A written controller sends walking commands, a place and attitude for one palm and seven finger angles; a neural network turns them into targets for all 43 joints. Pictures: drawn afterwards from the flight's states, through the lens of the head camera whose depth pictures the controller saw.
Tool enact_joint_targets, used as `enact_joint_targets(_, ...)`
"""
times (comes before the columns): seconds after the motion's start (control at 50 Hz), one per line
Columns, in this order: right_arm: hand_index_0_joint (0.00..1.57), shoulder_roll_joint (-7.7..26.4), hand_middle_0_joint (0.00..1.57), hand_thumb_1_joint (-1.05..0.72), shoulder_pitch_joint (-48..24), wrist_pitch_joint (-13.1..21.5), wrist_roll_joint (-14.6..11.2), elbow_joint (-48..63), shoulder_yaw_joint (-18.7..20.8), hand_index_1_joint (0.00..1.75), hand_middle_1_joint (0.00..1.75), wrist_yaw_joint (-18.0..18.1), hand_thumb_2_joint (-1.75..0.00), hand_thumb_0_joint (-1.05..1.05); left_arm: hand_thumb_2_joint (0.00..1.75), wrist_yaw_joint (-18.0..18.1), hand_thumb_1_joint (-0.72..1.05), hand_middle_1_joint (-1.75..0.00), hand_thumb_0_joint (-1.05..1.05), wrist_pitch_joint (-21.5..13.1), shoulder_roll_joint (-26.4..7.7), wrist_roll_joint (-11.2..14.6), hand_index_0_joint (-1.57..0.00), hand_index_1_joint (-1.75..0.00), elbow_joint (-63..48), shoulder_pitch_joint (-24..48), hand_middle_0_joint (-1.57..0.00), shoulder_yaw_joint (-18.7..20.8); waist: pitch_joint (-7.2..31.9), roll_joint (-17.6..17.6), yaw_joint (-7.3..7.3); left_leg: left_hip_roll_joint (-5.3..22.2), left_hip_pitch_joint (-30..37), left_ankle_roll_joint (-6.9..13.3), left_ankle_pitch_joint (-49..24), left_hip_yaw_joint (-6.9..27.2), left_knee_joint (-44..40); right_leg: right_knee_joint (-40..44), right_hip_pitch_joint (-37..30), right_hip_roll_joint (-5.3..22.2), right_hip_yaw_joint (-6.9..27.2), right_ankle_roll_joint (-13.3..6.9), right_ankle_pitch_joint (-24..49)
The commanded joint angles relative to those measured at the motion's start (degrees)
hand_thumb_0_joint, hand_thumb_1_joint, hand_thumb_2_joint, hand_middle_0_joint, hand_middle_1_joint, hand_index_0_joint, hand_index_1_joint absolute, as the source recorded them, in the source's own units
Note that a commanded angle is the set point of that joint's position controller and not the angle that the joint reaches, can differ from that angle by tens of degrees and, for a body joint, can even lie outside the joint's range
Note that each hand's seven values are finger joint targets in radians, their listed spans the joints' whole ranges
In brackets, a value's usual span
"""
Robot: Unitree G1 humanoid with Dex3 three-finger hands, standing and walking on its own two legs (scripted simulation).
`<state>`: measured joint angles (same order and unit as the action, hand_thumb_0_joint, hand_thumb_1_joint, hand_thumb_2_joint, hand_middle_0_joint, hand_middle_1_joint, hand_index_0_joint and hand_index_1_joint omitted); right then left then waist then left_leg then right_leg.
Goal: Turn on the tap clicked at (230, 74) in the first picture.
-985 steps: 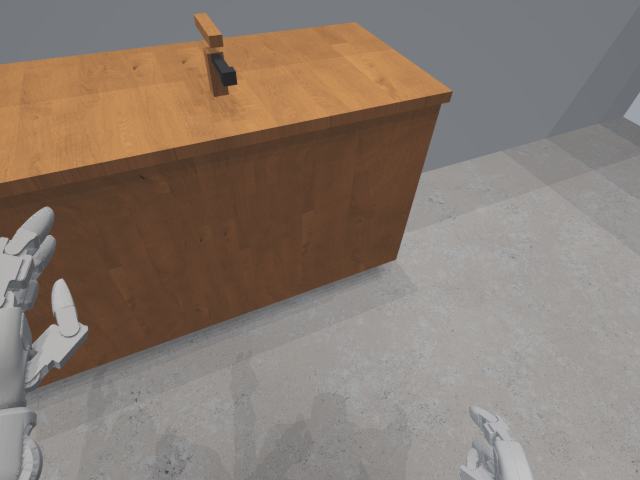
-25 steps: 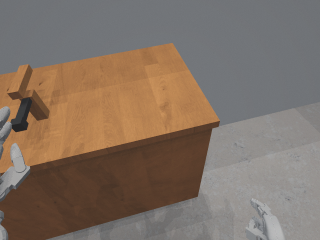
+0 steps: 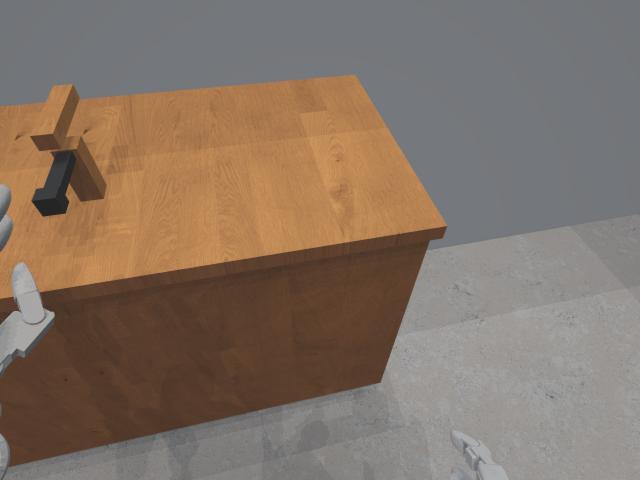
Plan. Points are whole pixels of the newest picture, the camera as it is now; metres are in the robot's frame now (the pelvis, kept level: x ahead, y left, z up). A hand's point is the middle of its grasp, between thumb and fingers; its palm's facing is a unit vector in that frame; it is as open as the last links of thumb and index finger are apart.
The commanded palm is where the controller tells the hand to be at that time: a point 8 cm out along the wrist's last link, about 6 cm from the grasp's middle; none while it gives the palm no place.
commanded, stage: come to a stop and stand still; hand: left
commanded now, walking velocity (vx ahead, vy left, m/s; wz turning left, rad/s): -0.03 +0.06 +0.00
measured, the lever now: (51, 201) +0.40 +0.40 +0.12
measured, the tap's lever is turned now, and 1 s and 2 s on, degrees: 0 0 0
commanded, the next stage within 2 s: look again from close up in 0.60 s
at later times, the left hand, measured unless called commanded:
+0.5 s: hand (120, 293) +0.24 +0.21 +0.17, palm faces +0.40 -0.81 -0.42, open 7.4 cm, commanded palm +0.19 +0.25 +0.18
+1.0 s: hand (120, 311) +0.24 +0.22 +0.14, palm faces +0.26 -0.88 -0.39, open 7.4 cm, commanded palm +0.18 +0.27 +0.18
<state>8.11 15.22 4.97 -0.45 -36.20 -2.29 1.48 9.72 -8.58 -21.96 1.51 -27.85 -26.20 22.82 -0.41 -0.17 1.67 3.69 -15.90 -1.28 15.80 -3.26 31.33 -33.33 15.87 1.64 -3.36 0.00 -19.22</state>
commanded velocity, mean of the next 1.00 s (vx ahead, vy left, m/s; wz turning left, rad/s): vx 0.00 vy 0.00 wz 0.00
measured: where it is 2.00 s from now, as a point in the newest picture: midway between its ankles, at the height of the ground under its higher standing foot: outside the picture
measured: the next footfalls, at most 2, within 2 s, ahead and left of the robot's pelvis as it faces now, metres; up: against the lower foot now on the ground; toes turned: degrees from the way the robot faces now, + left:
none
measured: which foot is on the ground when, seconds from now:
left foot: down 0.00-1.00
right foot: down 0.00-1.00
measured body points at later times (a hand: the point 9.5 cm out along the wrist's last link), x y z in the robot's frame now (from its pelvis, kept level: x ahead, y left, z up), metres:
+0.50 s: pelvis +0.03 -0.02 +0.00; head +0.05 -0.04 +0.45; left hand +0.21 +0.26 +0.19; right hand +0.20 -0.25 -0.09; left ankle +0.03 +0.11 -0.73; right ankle +0.00 -0.11 -0.73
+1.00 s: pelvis +0.01 +0.00 +0.01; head +0.03 +0.00 +0.46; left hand +0.22 +0.27 +0.17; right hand +0.16 -0.24 -0.08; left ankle +0.03 +0.11 -0.73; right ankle +0.00 -0.11 -0.73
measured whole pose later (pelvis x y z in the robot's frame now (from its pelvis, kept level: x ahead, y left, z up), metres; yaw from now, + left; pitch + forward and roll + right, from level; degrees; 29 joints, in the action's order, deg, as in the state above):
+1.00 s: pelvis +0.01 +0.00 +0.01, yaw -3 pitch -1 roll -1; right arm 13.4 13.1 7.1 0.4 -33.9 -0.6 1.1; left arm 5.1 -11.2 -19.3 2.8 -23.9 -27.9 17.3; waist -3.0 0.7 -0.2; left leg 2.9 -13.8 0.1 13.0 -4.8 27.3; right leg -24.9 10.8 -1.2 -0.4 -0.5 -13.7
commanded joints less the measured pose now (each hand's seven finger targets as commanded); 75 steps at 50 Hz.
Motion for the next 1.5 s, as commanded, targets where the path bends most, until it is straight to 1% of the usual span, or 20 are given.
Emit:
enact_joint_targets(0.0,0.20,9.3,0.20,-0.90,-7.1,3.1,0.0,8.6,3.9,0.30,0.30,0.9,-0.90,0.00,0.90,1.0,0.90,-0.30,0.00,-3.4,-10.3,-0.4,-0.20,-0.30,-12.8,10.8,-0.20,2.5,6.0,-6.5,-2.28,-0.7,-12.2,2.0,7.9,0.3,11.8,15.0,-13.3,11.7,19.6,-7.2,4.1)
enact_joint_targets(0.04,0.20,9.5,0.20,-0.90,-7.5,3.3,-0.8,8.5,4.6,0.30,0.30,0.4,-0.90,0.00,0.90,0.8,0.90,-0.30,0.00,-3.7,-9.3,0.4,-0.20,-0.30,-13.3,10.0,-0.20,2.1,5.7,-11.6,-0.68,-1.4,-15.1,0.7,10.2,2.6,21.8,14.7,-15.0,17.9,24.7,-12.4,18.6)
enact_joint_targets(0.1,0.20,7.9,0.20,-0.90,-8.4,2.0,-0.6,8.6,2.9,0.30,0.30,0.4,-0.90,0.00,0.90,1.2,0.90,-0.30,0.00,-4.7,-11.0,0.7,-0.20,-0.30,-17.0,4.0,-0.20,6.2,5.1,-3.4,-1.66,0.5,-7.4,1.4,5.6,3.5,5.9,6.7,-12.6,14.5,13.5,-9.8,30.6)
enact_joint_targets(0.14,0.20,7.9,0.20,-0.90,-8.4,1.3,-0.3,9.1,3.1,0.30,0.30,1.0,-0.90,0.00,0.90,1.2,0.90,-0.30,0.00,-5.1,-11.7,1.5,-0.20,-0.30,-18.0,-0.3,-0.20,8.4,7.7,1.1,-1.97,-2.3,4.5,0.9,-13.8,1.9,-5.8,0.1,-8.9,6.2,4.9,-3.9,25.2)
enact_joint_targets(0.18,0.20,9.6,0.20,-0.90,-9.4,1.5,-0.6,10.5,4.3,0.30,0.30,1.2,-0.90,0.00,0.90,1.2,0.90,-0.30,0.00,-5.8,-12.2,1.7,-0.20,-0.30,-19.6,-2.0,-0.20,9.2,9.7,11.4,-0.57,7.7,13.6,4.5,-33.7,13.1,-6.6,-5.8,0.9,-0.2,0.6,0.4,7.7)
enact_joint_targets(0.2,0.20,9.8,0.20,-0.90,-8.5,1.7,-0.7,10.6,4.6,0.30,0.30,0.9,-0.90,0.00,0.90,0.8,0.90,-0.30,0.00,-6.0,-10.6,1.8,-0.20,-0.30,-18.8,-2.2,-0.20,7.5,9.0,11.1,-0.63,9.6,11.4,5.9,-30.9,14.7,-8.4,-6.7,1.6,-1.3,1.5,0.4,-4.7)
enact_joint_targets(0.24,0.20,9.7,0.20,-0.90,-8.6,2.2,0.1,10.0,3.9,0.30,0.30,0.9,-0.90,0.00,0.90,0.4,0.90,-0.30,0.00,-5.2,-10.9,1.3,-0.20,-0.30,-16.8,-1.1,-0.20,7.7,3.4,15.0,-1.29,9.7,4.7,6.1,-27.4,14.6,-9.7,-2.4,-0.2,-1.1,0.8,0.5,-2.7)
enact_joint_targets(0.3,0.20,9.9,0.20,-0.90,-7.7,3.3,-0.4,9.6,3.8,0.30,0.30,1.1,-0.90,0.00,0.90,0.6,0.90,-0.30,0.00,-5.5,-9.9,0.9,-0.20,-0.30,-14.9,1.5,-0.20,6.3,5.5,8.0,-1.39,4.9,1.9,2.8,-21.7,6.5,-3.9,7.9,-8.7,0.2,2.3,-0.2,17.5)
enact_joint_targets(0.36,0.20,10.2,0.20,-0.90,-6.5,2.9,-0.6,9.9,4.6,0.30,0.30,0.8,-0.90,0.00,0.90,0.3,0.90,-0.30,0.00,-3.9,-7.1,1.6,-0.20,-0.30,-10.8,-1.4,-0.20,3.6,8.1,-3.7,-2.06,-0.4,2.6,0.4,-15.3,2.6,3.5,10.1,-8.7,6.5,11.6,-3.5,32.4)
enact_joint_targets(0.66,0.20,9.4,0.20,-0.90,-8.6,1.6,-0.2,11.0,3.4,0.30,0.30,2.2,-0.90,0.00,0.90,0.4,0.90,-0.30,0.00,-2.4,-8.4,2.0,-0.20,-0.30,-12.9,1.7,-0.20,3.4,7.0,2.6,-1.22,0.2,6.9,0.8,-17.2,2.4,-4.0,12.3,-6.8,2.8,6.4,-0.7,22.6)
enact_joint_targets(0.68,0.20,10.5,0.20,-0.90,-2.4,3.4,-2.7,14.5,-0.9,0.30,0.30,5.7,-0.90,0.00,0.90,0.3,0.90,-0.30,0.00,-11.5,-49.7,2.0,-0.20,-0.30,-22.9,59.2,-0.20,21.7,-0.6,7.7,-3.52,0.7,4.1,2.5,-10.8,3.4,-5.5,11.9,0.0,2.7,4.2,2.1,8.1)
enact_joint_targets(0.7,0.20,5.2,0.20,-0.90,-7.4,5.2,-2.0,11.2,2.5,0.30,0.30,3.2,-0.90,0.00,0.90,-1.6,0.90,-0.30,0.00,-8.0,-16.5,1.2,-0.20,-0.30,4.0,30.2,-0.20,13.2,3.9,6.4,-0.38,2.0,7.4,2.2,-9.1,2.1,-3.9,10.3,3.7,1.2,4.2,-1.2,2.5)
enact_joint_targets(0.74,0.20,11.6,0.20,-0.90,-6.4,5.7,0.6,10.7,4.0,0.30,0.30,1.3,-0.90,0.00,0.90,-1.5,0.90,-0.30,0.00,-7.2,-15.3,1.6,-0.20,-0.30,5.4,19.2,-0.20,8.3,2.6,5.5,-0.07,-1.0,4.5,1.1,-5.8,1.2,-2.2,14.4,-1.6,2.6,11.5,-3.2,12.5)
enact_joint_targets(0.8,0.20,10.9,0.20,-0.90,-5.5,6.0,-0.4,11.6,3.9,0.30,0.30,-1.2,-0.90,0.00,0.90,-3.3,0.90,-0.30,0.00,-7.1,-5.2,2.7,-0.20,-0.30,3.3,4.6,-0.20,0.5,6.6,-2.0,0.29,-2.3,5.1,1.2,-6.7,0.8,-0.7,14.1,-5.8,5.1,12.1,-3.1,16.9)
enact_joint_targets(0.92,0.20,11.1,0.20,-0.90,-10.3,5.6,0.5,12.9,3.7,0.30,0.30,0.0,-0.90,0.00,0.90,-2.5,0.90,-0.30,0.00,-6.2,-10.4,1.9,-0.20,-0.30,-8.1,2.7,-0.20,4.9,2.9,-4.2,0.06,-0.9,6.7,1.4,-5.2,1.4,-7.4,16.7,-0.9,1.2,7.1,-0.7,5.2)
enact_joint_targets(0.98,0.20,11.7,0.20,-0.90,-10.8,5.3,1.3,12.9,3.6,0.30,0.30,1.2,-0.90,0.00,0.90,-1.7,0.90,-0.30,0.00,-7.3,-15.8,1.4,-0.20,-0.30,-14.4,10.0,-0.20,9.7,2.6,3.8,-0.27,-0.7,6.4,1.2,-4.8,2.0,-11.0,15.4,-2.3,-0.5,5.4,-0.3,5.6)
enact_joint_targets(1.08,0.20,11.4,0.20,-0.90,-9.5,6.1,1.6,12.7,3.5,0.30,0.30,1.2,-0.90,0.00,0.90,-1.2,0.90,-0.30,0.00,-7.4,-12.0,0.9,-0.20,-0.30,-15.2,11.1,-0.20,6.5,7.2,11.6,-0.27,-0.6,7.9,1.2,-10.0,1.7,-11.9,13.0,-9.1,-1.2,3.0,-0.3,14.4)
enact_joint_targets(1.32,0.20,11.0,0.20,-0.90,-9.1,3.6,1.6,12.6,4.4,0.30,0.30,0.0,-0.90,0.00,0.90,-2.8,0.90,-0.30,0.00,-4.4,-7.2,1.4,-0.20,-0.30,-9.6,4.2,-0.20,4.1,5.9,4.4,-0.26,3.6,7.2,-0.2,-11.3,4.2,-15.0,11.0,-4.6,-3.4,1.2,0.8,12.1)
enact_joint_targets(1.46,0.20,10.0,0.20,-0.90,-9.9,3.8,1.6,13.3,3.7,0.30,0.30,0.3,-0.90,0.00,0.90,-2.1,0.90,-0.30,0.00,-4.2,-8.1,1.4,-0.20,-0.30,-16.5,7.8,-0.20,3.7,9.8,6.2,-0.31,-0.2,9.3,0.4,-15.6,0.5,-10.6,14.7,-9.1,-2.5,2.4,0.4,20.7)
enact_joint_targets(1.48,0.20,13.2,0.20,-0.90,1.1,4.9,-1.4,17.3,-1.6,0.30,0.30,4.0,-0.90,0.00,0.90,-1.1,0.90,-0.30,0.00,-14.4,-52.6,-2.4,-0.20,-0.30,-30.1,60.7,-0.20,22.8,7.7,15.5,-2.46,2.2,-3.8,2.1,-3.2,5.2,-8.1,5.0,-12.8,-2.8,5.2,3.0,6.2)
